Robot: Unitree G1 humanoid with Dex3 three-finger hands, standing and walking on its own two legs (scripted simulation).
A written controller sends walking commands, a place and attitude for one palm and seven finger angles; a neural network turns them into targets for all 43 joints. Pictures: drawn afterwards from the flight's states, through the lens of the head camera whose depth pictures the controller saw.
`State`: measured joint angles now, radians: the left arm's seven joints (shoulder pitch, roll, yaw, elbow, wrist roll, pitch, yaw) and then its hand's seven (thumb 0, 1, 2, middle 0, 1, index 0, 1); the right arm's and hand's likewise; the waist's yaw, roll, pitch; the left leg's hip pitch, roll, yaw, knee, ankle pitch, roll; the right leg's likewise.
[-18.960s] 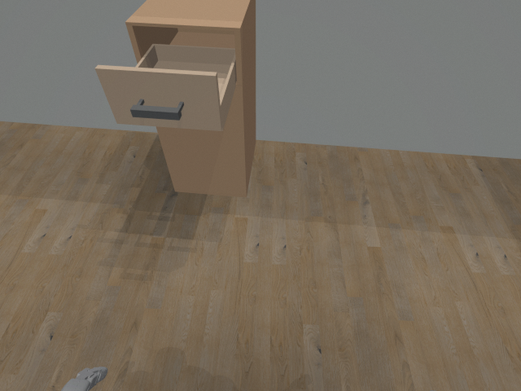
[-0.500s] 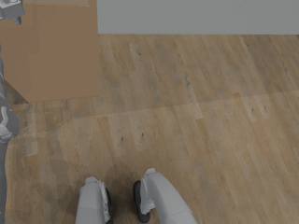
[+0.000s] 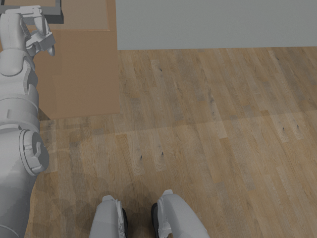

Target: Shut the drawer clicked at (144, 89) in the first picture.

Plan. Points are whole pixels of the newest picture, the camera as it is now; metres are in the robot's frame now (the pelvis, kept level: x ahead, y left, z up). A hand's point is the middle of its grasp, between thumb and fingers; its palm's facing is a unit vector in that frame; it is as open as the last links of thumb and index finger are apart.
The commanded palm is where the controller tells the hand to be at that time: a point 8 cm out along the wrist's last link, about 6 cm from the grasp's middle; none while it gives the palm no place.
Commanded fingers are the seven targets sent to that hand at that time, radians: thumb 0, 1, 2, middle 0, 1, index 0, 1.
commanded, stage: pull the fist back off the drawer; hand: left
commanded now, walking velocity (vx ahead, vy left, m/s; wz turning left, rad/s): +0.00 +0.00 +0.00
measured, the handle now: (29, 7) +0.65 +0.22 +0.07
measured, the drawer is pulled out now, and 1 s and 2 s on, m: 0.00 0.00 0.00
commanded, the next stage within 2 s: draw the hand back to the body in 0.02 s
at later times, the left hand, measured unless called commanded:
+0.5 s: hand (7, 62) +0.45 +0.21 +0.13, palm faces +0.09 -1.00 -0.02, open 3.3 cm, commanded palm +0.41 +0.25 +0.14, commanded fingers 0.00 0.90 0.90 -1.40 -1.60 -1.40 -1.60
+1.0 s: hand out of the picture +0.30 +0.23 +0.21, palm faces +0.32 -0.91 -0.26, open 3.3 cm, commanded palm +0.25 +0.27 +0.23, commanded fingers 0.00 0.90 0.90 -1.40 -1.60 -1.40 -1.60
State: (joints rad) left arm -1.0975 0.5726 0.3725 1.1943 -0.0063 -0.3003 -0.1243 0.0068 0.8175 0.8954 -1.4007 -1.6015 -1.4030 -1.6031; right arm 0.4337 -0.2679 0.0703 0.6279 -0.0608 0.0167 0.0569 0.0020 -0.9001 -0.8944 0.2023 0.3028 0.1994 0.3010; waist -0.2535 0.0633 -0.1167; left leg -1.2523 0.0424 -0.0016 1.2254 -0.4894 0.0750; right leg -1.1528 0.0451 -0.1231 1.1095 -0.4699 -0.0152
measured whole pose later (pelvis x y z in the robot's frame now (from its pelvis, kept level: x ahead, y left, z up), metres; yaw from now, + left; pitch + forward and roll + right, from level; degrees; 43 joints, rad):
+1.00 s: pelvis +0.04 -0.01 +0.10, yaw +3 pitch -1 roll -1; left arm 0.15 0.31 0.15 -0.04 -0.10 -0.04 0.09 0.01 0.90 0.90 -1.40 -1.60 -1.40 -1.60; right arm 0.19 -0.22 0.07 0.55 0.04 0.01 -0.06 0.01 -0.90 -0.89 0.20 0.30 0.20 0.30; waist 0.02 0.06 -0.03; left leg -0.23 -0.03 0.04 0.54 -0.30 0.06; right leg -0.17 0.01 -0.05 0.49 -0.30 -0.01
